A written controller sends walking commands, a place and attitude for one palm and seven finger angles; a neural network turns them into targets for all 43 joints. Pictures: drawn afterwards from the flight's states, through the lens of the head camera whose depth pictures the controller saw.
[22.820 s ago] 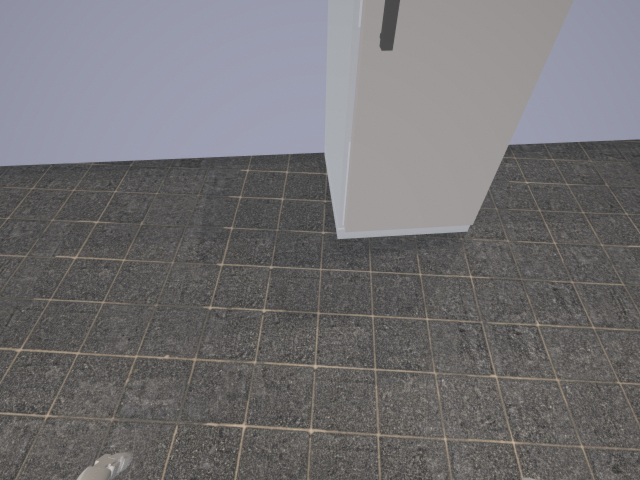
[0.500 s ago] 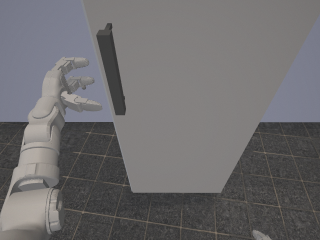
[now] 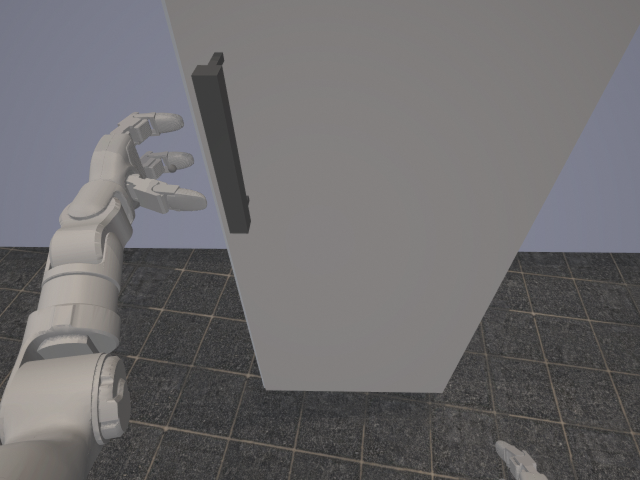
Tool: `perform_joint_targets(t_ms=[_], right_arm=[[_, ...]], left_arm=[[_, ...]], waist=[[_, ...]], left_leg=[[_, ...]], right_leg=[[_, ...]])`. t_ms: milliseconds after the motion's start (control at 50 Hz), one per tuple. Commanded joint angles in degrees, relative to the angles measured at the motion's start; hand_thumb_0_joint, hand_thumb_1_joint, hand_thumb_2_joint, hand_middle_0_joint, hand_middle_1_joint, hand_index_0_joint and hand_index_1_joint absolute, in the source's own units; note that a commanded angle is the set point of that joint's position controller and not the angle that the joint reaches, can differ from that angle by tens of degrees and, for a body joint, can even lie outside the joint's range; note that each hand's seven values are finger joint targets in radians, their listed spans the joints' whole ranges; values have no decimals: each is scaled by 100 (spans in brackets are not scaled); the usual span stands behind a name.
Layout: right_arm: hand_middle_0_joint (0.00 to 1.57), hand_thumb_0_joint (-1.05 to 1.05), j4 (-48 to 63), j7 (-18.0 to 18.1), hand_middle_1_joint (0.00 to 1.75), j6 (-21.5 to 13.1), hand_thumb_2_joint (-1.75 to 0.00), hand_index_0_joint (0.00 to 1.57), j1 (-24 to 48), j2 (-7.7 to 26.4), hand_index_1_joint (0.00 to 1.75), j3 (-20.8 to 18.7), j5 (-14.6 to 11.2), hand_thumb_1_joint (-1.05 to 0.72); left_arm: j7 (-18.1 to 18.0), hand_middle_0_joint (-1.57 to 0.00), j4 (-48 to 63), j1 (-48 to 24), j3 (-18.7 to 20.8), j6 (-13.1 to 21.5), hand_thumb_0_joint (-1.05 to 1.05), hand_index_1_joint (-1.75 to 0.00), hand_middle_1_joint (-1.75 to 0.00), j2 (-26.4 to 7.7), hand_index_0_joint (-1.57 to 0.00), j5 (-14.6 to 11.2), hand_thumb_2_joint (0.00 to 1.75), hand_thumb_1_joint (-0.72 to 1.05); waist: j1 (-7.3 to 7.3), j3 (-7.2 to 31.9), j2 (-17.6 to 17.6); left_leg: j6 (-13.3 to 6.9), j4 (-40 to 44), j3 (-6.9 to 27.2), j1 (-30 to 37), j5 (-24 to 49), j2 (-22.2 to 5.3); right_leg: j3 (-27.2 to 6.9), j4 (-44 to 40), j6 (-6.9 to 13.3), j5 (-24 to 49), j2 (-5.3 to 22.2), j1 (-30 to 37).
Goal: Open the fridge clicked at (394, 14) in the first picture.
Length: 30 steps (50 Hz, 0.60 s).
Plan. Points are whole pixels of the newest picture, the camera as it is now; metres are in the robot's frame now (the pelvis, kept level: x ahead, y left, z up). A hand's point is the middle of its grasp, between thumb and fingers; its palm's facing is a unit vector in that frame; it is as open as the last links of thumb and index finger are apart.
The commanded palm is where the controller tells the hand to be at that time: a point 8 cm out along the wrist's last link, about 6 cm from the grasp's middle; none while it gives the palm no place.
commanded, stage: move the hooked fingers beside the handle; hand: left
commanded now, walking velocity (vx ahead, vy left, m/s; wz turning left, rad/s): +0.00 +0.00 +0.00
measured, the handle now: (230, 151) +0.49 +0.14 +0.19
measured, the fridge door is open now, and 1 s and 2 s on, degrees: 0 0 0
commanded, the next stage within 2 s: feel for the door with the fingertips in 0.80 s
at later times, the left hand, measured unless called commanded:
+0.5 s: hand (174, 181) +0.40 +0.19 +0.20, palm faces +0.06 -1.00 -0.02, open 14.0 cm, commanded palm +0.39 +0.24 +0.20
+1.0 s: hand (183, 163) +0.44 +0.19 +0.20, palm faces +0.03 -1.00 +0.00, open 14.0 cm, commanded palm +0.41 +0.23 +0.20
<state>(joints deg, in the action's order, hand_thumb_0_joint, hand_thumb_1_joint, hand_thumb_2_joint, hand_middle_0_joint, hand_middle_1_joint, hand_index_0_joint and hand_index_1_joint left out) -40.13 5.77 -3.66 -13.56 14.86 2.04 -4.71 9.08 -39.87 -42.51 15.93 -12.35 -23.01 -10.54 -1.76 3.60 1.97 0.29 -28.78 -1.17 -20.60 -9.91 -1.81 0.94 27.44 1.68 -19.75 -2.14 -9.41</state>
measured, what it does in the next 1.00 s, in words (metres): stands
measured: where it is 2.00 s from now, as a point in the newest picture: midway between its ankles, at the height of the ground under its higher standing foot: outside the picture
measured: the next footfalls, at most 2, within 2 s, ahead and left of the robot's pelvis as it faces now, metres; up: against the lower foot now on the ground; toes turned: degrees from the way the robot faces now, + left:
none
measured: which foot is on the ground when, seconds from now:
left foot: down 0.00-1.00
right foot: down 0.00-1.00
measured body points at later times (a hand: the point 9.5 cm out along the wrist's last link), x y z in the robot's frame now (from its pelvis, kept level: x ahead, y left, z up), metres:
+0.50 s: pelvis +0.00 +0.00 +0.00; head -0.01 -0.01 +0.45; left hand +0.39 +0.24 +0.20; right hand +0.14 -0.25 -0.10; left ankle +0.05 +0.13 -0.74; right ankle -0.06 -0.10 -0.73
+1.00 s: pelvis +0.01 +0.01 +0.00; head +0.01 +0.00 +0.45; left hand +0.44 +0.24 +0.20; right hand +0.09 -0.27 -0.11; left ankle +0.05 +0.13 -0.74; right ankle -0.06 -0.10 -0.73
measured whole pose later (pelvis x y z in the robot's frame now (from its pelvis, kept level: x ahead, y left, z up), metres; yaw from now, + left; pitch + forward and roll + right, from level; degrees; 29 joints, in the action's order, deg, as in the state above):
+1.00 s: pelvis +0.01 +0.01 +0.00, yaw -1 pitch +3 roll -1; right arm -41.8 5.4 -3.9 -18.1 15.8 0.3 -4.9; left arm 9.4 -39.7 -42.8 15.5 -9.1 -22.6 -10.7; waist -2.5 3.2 1.9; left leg -0.2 -29.1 -1.9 -21.4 -10.6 -1.8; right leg 0.1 26.8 1.3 -19.6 -2.0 -10.1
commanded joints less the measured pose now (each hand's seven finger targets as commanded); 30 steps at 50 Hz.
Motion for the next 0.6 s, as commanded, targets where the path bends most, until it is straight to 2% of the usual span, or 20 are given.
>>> perform_joint_targets(t_ms=[0,20,80,100,120,160,180,200,220,240,260,300,360,380,400,440,460,500,540,580], right_arm=[[20,0,824,74,30,-197,-90,20,243,846,30,-364,-5,-90],[20,0,874,82,30,-228,-90,20,276,818,30,-388,-9,-90],[20,0,872,114,30,-309,-90,20,305,830,30,-401,-6,-90],[20,0,874,109,30,-345,-90,20,332,788,30,-390,-13,-90],[20,0,820,113,30,-363,-90,20,318,790,30,-401,-20,-90],[20,0,761,103,30,-371,-90,20,316,823,30,-398,-24,-90],[20,0,722,100,30,-358,-90,20,355,805,30,-380,-35,-90],[20,0,660,99,30,-321,-90,20,341,809,30,-360,-47,-90],[20,0,641,93,30,-286,-90,20,328,821,30,-363,-47,-90],[20,0,669,76,30,-253,-90,20,336,824,30,-352,-44,-90],[20,0,705,65,30,-234,-90,20,348,854,30,-372,-32,-90],[20,0,787,58,30,-199,-90,20,401,804,30,-353,-35,-90],[20,0,854,90,30,-221,-90,20,434,830,30,-369,-2,-90],[20,0,869,100,30,-233,-90,20,478,805,30,-367,1,-90],[20,0,864,110,30,-264,-90,20,504,764,30,-352,5,-90],[20,0,810,124,30,-309,-90,20,521,742,30,-339,5,-90],[20,0,756,126,30,-312,-90,20,479,782,30,-336,13,-90],[20,0,631,142,30,-287,-90,20,471,779,30,-301,-6,-90],[20,0,552,141,30,-246,-90,20,419,806,30,-283,-7,-90],[20,0,544,133,30,-207,-90,20,349,867,30,-282,8,-90]], left_arm=[[129,-30,1426,-2394,232,467,0,-120,-120,-1329,-30,-57,30,-50],[174,-30,1765,-2466,116,590,0,-120,-120,-1172,-30,-102,30,-50],[229,-30,2585,-2690,266,936,0,-120,-120,-1387,-30,-249,30,-50],[248,-30,2676,-2631,98,948,0,-120,-120,-1125,-30,-280,30,-50],[230,-30,2688,-2562,183,932,0,-120,-120,-1169,-30,-295,30,-50],[176,-30,2520,-2274,207,768,0,-120,-120,-1147,-30,-283,30,-50],[144,-30,2241,-2072,245,589,0,-120,-120,-1127,-30,-254,30,-50],[118,-30,1951,-2056,185,428,0,-120,-120,-1065,-30,-223,30,-50],[76,-30,1705,-1902,300,281,0,-120,-120,-1142,-30,-192,30,-50],[53,-30,1650,-1819,229,168,0,-120,-120,-1058,-30,-158,30,-50],[10,-30,1629,-1643,326,120,0,-120,-120,-1157,-30,-121,30,-50],[-30,-30,1835,-1796,181,90,0,-120,-120,-1008,-30,-92,30,-50],[-59,-30,2413,-2092,276,382,0,-120,-120,-1218,-30,-130,30,-50],[-53,-30,2666,-2300,281,508,0,-120,-120,-1257,-30,-147,30,-50],[-52,-30,2861,-2544,167,623,0,-120,-120,-1137,-30,-158,30,-50],[-49,-30,2883,-2687,57,727,0,-120,-120,-1002,-30,-175,30,-50],[-62,-30,2671,-2575,107,723,0,-120,-120,-1092,-30,-170,30,-50],[-53,-30,2028,-2698,12,549,0,-120,-120,-1016,-30,-132,30,-50],[-40,-30,1242,-2556,4,304,0,-120,-120,-982,-30,-110,30,-50],[-45,-30,802,-2537,185,190,0,-120,-120,-1248,-30,-46,30,-50]], waist=[[19,1493,-195],[6,1725,-150],[13,2080,-78],[6,2087,-10],[15,2055,-33],[68,1840,52],[97,1612,7],[52,1326,-139],[87,1185,-205],[106,1119,-213],[164,1147,-164],[125,1247,-157],[85,1524,-256],[86,1662,-192],[19,1706,-94],[-15,1689,52],[-5,1569,15],[-95,1192,-85],[-98,809,-238],[-46,812,-325]], left_leg=[[-260,13,46,1626,1038,174],[-273,-26,35,1818,1208,178],[-290,-33,90,2150,1507,149],[-297,-53,75,2239,1569,159],[-284,-48,89,2276,1576,144],[-290,-33,63,2213,1488,162],[-290,4,56,2038,1358,161],[-276,38,53,1853,1157,168],[-264,75,53,1726,1011,165],[-258,104,53,1651,965,172],[-274,83,39,1676,1006,187],[-262,93,44,1697,1035,180],[-286,81,63,1915,1159,149],[-284,96,84,1977,1197,147],[-286,78,70,2101,1232,145],[-267,83,88,2237,1164,134],[-274,83,93,2178,1066,128],[-267,134,98,1929,721,140],[-242,178,120,1617,362,145],[-247,190,125,1439,297,163]], right_leg=[[-128,-415,-193,2405,82,-502],[-135,-384,-186,2589,60,-456],[-134,-349,-164,2848,23,-292],[-120,-333,-157,2864,4,-335],[-85,-343,-146,2815,-18,-372],[-68,-382,-155,2668,-12,-431],[-63,-419,-164,2582,0,-518],[-48,-449,-181,2415,1,-622],[-48,-486,-189,2245,8,-682],[-34,-491,-184,2178,10,-682],[-42,-481,-186,2188,26,-612],[-47,-468,-173,2220,29,-588],[-82,-466,-167,2308,20,-446],[-97,-456,-152,2350,21,-409],[-106,-453,-148,2365,7,-445],[-75,-487,-124,2149,-27,-583],[-81,-521,-129,2019,-18,-595],[-87,-599,-150,1707,-6,-830],[-82,-675,-177,1331,15,-1041],[-94,-675,-182,1248,68,-996]])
